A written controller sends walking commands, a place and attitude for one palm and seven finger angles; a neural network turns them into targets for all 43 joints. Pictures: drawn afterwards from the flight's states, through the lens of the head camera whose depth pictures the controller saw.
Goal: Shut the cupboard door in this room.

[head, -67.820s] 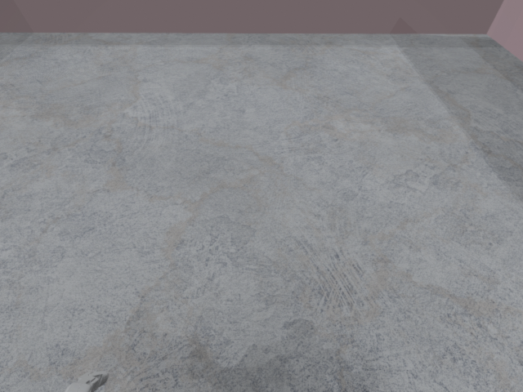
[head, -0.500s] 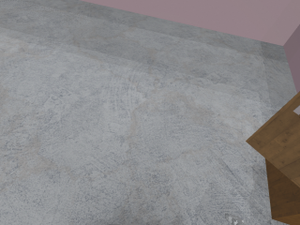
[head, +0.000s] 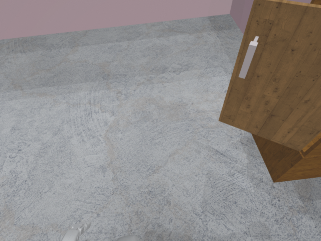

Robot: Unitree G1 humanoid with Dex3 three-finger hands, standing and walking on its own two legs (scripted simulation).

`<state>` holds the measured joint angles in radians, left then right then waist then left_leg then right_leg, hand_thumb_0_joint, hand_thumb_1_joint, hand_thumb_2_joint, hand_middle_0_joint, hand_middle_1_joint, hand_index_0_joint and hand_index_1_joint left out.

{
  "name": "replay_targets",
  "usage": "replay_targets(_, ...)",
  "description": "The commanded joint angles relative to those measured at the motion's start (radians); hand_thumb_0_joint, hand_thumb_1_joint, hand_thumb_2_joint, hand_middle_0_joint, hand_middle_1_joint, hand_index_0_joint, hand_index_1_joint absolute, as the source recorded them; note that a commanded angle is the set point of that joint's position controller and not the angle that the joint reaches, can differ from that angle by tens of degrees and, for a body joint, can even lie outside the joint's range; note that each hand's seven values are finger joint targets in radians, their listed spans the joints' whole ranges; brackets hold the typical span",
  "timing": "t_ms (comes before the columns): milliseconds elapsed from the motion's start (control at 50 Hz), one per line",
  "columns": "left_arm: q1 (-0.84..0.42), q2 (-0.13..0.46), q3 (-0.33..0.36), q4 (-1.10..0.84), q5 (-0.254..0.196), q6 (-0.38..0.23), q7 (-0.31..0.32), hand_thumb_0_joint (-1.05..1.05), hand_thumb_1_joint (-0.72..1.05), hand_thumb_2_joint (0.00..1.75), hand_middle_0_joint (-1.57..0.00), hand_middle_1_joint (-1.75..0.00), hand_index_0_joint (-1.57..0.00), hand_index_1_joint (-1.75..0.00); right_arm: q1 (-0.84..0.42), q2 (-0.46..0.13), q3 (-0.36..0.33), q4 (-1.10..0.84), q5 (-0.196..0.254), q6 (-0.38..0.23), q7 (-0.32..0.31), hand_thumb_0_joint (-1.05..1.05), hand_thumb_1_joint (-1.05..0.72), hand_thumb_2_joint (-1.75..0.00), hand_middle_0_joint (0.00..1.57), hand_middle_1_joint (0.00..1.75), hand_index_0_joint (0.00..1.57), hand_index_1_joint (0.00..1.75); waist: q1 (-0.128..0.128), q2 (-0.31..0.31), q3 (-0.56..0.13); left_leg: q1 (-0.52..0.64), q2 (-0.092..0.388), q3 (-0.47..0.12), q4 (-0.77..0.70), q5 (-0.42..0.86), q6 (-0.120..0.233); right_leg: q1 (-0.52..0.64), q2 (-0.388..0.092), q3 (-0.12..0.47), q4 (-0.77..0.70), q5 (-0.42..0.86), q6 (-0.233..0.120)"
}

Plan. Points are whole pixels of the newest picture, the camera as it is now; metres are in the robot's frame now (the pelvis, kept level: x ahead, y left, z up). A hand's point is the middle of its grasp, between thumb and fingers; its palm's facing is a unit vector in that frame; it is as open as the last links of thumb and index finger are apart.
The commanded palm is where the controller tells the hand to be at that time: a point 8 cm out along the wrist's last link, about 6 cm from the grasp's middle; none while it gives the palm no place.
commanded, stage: turn to face it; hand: left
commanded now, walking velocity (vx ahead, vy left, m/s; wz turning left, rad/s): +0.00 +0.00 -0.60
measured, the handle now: (249, 57) +0.67 -0.28 +0.05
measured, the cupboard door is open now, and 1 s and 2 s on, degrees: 55 55 55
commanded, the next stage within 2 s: take the last steps up to it in 0.74 s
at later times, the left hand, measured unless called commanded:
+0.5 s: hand out of the picture +0.14 +0.23 -0.17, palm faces -0.22 -0.95 -0.21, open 7.3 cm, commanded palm none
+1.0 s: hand (129, 218) +0.20 +0.11 -0.14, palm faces -0.45 -0.86 -0.24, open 7.3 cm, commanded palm none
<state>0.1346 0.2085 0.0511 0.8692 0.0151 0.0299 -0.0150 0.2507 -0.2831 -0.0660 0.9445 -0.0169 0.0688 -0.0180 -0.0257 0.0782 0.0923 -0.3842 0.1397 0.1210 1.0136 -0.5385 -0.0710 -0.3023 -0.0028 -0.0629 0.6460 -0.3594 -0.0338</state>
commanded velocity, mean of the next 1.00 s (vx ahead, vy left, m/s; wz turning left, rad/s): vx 0.05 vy -0.03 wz -0.41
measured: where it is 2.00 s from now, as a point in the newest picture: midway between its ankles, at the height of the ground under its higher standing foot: outside the picture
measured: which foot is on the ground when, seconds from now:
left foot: up 0.00-0.38, down 0.40-0.84, up 0.86-1.00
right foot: down 0.00-0.40, up 0.42-0.82, down 0.84-1.00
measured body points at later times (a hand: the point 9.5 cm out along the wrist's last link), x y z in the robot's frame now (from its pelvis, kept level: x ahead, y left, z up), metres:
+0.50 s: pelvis +0.03 +0.04 +0.01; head +0.08 +0.05 +0.46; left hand +0.15 +0.28 -0.15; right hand +0.08 -0.24 -0.10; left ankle +0.06 +0.14 -0.72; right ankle -0.04 -0.09 -0.67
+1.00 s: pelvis +0.03 -0.01 +0.01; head +0.04 -0.04 +0.46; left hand +0.22 +0.16 -0.12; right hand -0.09 -0.24 -0.15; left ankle +0.06 +0.12 -0.65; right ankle -0.05 -0.09 -0.72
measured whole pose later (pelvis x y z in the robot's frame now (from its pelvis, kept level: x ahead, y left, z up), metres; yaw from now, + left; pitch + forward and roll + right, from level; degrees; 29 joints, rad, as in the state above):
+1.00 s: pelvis +0.03 -0.01 +0.01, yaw -27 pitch +1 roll +0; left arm 0.18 0.16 0.03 0.94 0.02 0.01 0.00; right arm 0.29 -0.26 -0.06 1.00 -0.03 0.06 -0.01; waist -0.04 0.06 0.04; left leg -0.46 0.08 0.08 1.08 -0.45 -0.07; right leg -0.18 0.00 -0.03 0.48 -0.31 -0.03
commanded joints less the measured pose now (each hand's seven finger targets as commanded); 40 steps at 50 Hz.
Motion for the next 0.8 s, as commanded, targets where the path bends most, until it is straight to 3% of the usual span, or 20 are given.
replay_targets(0,0.067,0.201,0.05,-0.044,-0.006,-0.017,0.034,0.0,0.9,0.9,-0.2,-0.3,-0.2,-0.3,-0.085,-0.078,-0.009,-0.12,0.0,-0.035,-0.004,0.0,-0.9,-0.9,0.2,0.3,0.2,0.3,0.044,-0.296,-0.124,-0.254,-0.008,-0.132,0.192,0.119,-0.023,0.23,-0.253,0.322,-0.284,0.689,-0.146)
replay_targets(20,0.058,0.194,0.047,-0.05,-0.006,-0.021,0.032,0.0,0.9,0.9,-0.2,-0.3,-0.2,-0.3,-0.064,-0.066,-0.008,-0.112,-0.001,-0.032,0.0,0.0,-0.9,-0.9,0.2,0.3,0.2,0.3,0.028,-0.256,-0.147,-0.222,-0.02,-0.125,0.169,0.153,-0.028,0.219,-0.226,0.286,-0.276,0.692,-0.136)
replay_targets(80,0.064,0.203,0.048,-0.047,-0.002,-0.026,0.028,0.0,0.9,0.9,-0.2,-0.3,-0.2,-0.3,-0.049,-0.051,-0.007,-0.101,-0.002,-0.025,0.004,0.0,-0.9,-0.9,0.2,0.3,0.2,0.3,0.019,-0.202,-0.166,-0.189,-0.044,-0.115,0.106,0.197,-0.036,0.204,-0.198,0.281,-0.287,0.61,-0.133)
replay_targets(160,0.098,0.207,0.052,-0.037,0.005,-0.025,0.024,0.0,0.9,0.9,-0.2,-0.3,-0.2,-0.3,-0.107,-0.056,-0.008,-0.129,0.0,-0.029,0.001,0.0,-0.9,-0.9,0.2,0.3,0.2,0.3,0.041,-0.188,-0.14,-0.19,-0.062,-0.126,0.021,0.174,-0.037,0.194,-0.209,0.369,-0.304,0.506,-0.157)
replay_targets(260,0.101,0.226,0.066,-0.034,0.014,-0.016,0.027,0.0,0.9,0.9,-0.2,-0.3,-0.2,-0.3,-0.144,-0.046,-0.003,-0.159,0.011,-0.044,-0.004,0.0,-0.9,-0.9,0.2,0.3,0.2,0.3,0.052,-0.23,-0.145,-0.11,-0.092,-0.122,-0.2,0.107,-0.025,0.194,-0.217,0.456,-0.257,0.568,-0.178)
replay_targets(280,0.1,0.233,0.067,-0.034,0.012,-0.013,0.026,0.0,0.9,0.9,-0.2,-0.3,-0.2,-0.3,-0.147,-0.045,-0.002,-0.16,0.012,-0.046,-0.007,0.0,-0.9,-0.9,0.2,0.3,0.2,0.3,0.056,-0.229,-0.142,-0.064,-0.107,-0.117,-0.253,0.109,-0.019,0.166,-0.208,0.469,-0.247,0.591,-0.171)
replay_targets(320,0.066,0.23,0.068,-0.035,0.007,-0.008,0.027,0.0,0.9,0.9,-0.2,-0.3,-0.2,-0.3,-0.084,-0.044,-0.002,-0.141,0.017,-0.052,-0.012,0.0,-0.9,-0.9,0.2,0.3,0.2,0.3,0.021,-0.229,-0.164,0.059,-0.124,-0.115,-0.426,0.208,-0.01,0.117,-0.176,0.475,-0.192,0.596,-0.129)
replay_targets(340,0.042,0.225,0.064,-0.038,0.001,-0.004,0.025,0.0,0.9,0.9,-0.2,-0.3,-0.2,-0.3,-0.037,-0.055,-0.003,-0.124,0.018,-0.056,-0.015,0.0,-0.9,-0.9,0.2,0.3,0.2,0.3,-0.005,-0.222,-0.17,0.177,-0.123,-0.103,-0.538,0.319,-0.005,0.043,-0.143,0.447,-0.164,0.52,-0.085)
replay_targets(360,0.052,0.178,0.055,-0.044,-0.005,0.0,0.023,0.0,0.9,0.9,-0.2,-0.3,-0.2,-0.3,-0.018,-0.095,-0.009,-0.117,0.014,-0.065,-0.017,0.0,-0.9,-0.9,0.2,0.3,0.2,0.3,-0.007,-0.092,-0.182,0.307,-0.03,-0.178,-0.654,0.373,0.016,-0.069,-0.057,0.385,-0.086,0.366,-0.035)
replay_targets(380,0.086,0.125,0.045,-0.058,-0.016,0.004,0.015,0.0,0.9,0.9,-0.2,-0.3,-0.2,-0.3,0.008,-0.189,-0.022,-0.123,-0.002,-0.074,-0.02,0.0,-0.9,-0.9,0.2,0.3,0.2,0.3,-0.007,0.176,-0.213,0.416,0.212,-0.414,-0.707,0.512,0.109,-0.226,0.08,0.237,0.108,-0.025,0.025)
replay_targets(400,0.069,0.139,0.045,-0.067,-0.005,0.004,0.013,0.0,0.9,0.9,-0.2,-0.3,-0.2,-0.3,0.027,-0.214,-0.024,-0.132,-0.008,-0.066,-0.024,0.0,-0.9,-0.9,0.2,0.3,0.2,0.3,-0.018,0.194,-0.19,0.352,0.345,-0.481,-0.71,0.622,0.208,-0.248,0.063,0.137,0.333,-0.273,0.05)
replay_targets(420,0.069,0.15,0.051,-0.074,0.004,0.006,0.01,0.0,0.9,0.9,-0.2,-0.3,-0.2,-0.3,0.005,-0.192,-0.015,-0.15,-0.017,-0.06,-0.022,0.0,-0.9,-0.9,0.2,0.3,0.2,0.3,-0.007,0.088,-0.151,0.248,0.335,-0.431,-0.706,0.603,0.242,-0.214,0.027,0.145,0.458,-0.25,0.052)
replay_targets(440,0.078,0.155,0.059,-0.045,0.014,0.017,0.005,0.0,0.9,0.9,-0.2,-0.3,-0.2,-0.3,-0.038,-0.148,-0.002,-0.149,-0.016,-0.068,-0.027,0.0,-0.9,-0.9,0.2,0.3,0.2,0.3,0.02,0.125,-0.128,0.221,0.266,-0.378,-0.724,0.629,0.208,-0.244,0.021,0.154,0.521,-0.179,0.069)
replay_targets(460,0.084,0.163,0.063,-0.034,0.013,0.018,-0.002,0.0,0.9,0.9,-0.2,-0.3,-0.2,-0.3,-0.065,-0.131,0.006,-0.16,-0.014,-0.072,-0.029,0.0,-0.9,-0.9,0.2,0.3,0.2,0.3,0.031,0.136,-0.115,0.209,0.236,-0.326,-0.706,0.667,0.205,-0.247,0.004,0.135,0.563,-0.156,0.071)
replay_targets(520,0.085,0.129,0.054,-0.028,0.006,0.028,-0.01,0.0,0.9,0.9,-0.2,-0.3,-0.2,-0.3,-0.046,-0.114,0.008,-0.146,-0.015,-0.074,-0.031,0.0,-0.9,-0.9,0.2,0.3,0.2,0.3,0.032,0.095,-0.125,0.283,0.17,-0.171,-0.662,0.777,0.185,-0.261,-0.007,0.102,0.549,-0.085,0.089)
replay_targets(620,0.029,0.095,0.039,-0.04,0.004,0.03,-0.013,0.0,0.9,0.9,-0.2,-0.3,-0.2,-0.3,0.035,-0.12,-0.004,-0.094,-0.014,-0.072,-0.026,0.0,-0.9,-0.9,0.2,0.3,0.2,0.3,-0.001,0.096,-0.151,0.35,0.179,-0.123,-0.639,0.807,0.206,-0.216,-0.022,0.048,0.36,-0.085,0.088)
replay_targets(700,0.002,0.078,0.024,-0.039,0.004,0.023,-0.01,0.0,0.9,0.9,-0.2,-0.3,-0.2,-0.3,0.055,-0.136,-0.016,-0.061,-0.017,-0.064,-0.015,0.0,-0.9,-0.9,0.2,0.3,0.2,0.3,-0.017,0.141,-0.135,0.292,0.192,-0.105,-0.618,0.771,0.207,-0.088,-0.004,-0.007,0.149,-0.093,0.066)
replay_targets(740,0.028,0.081,0.022,-0.026,0.003,0.02,-0.007,0.0,0.9,0.9,-0.2,-0.3,-0.2,-0.3,0.045,-0.144,-0.019,-0.05,-0.014,-0.061,-0.012,0.0,-0.9,-0.9,0.2,0.3,0.2,0.3,0.002,0.134,-0.131,0.241,0.19,-0.098,-0.592,0.712,0.191,0.001,0.005,-0.021,0.035,-0.02,0.051)
replay_targets(760,0.056,0.091,0.024,-0.017,0.004,0.014,-0.005,0.0,0.9,0.9,-0.2,-0.3,-0.2,-0.3,0.04,-0.136,-0.02,-0.047,-0.01,-0.06,-0.01,0.0,-0.9,-0.9,0.2,0.3,0.2,0.3,0.022,0.118,-0.135,0.195,0.173,-0.085,-0.55,0.679,0.163,0.091,0.005,-0.016,-0.094,0.074,0.041)
replay_targets(780,0.121,0.12,0.031,0.004,0.005,0.005,-0.002,0.0,0.9,0.9,-0.2,-0.3,-0.2,-0.3,0.025,-0.128,-0.02,-0.049,-0.003,-0.06,-0.008,0.0,-0.9,-0.9,0.2,0.3,0.2,0.3,0.055,0.051,-0.168,0.15,0.136,-0.049,-0.472,0.59,0.116,0.203,-0.024,0.023,-0.241,0.211,0.028)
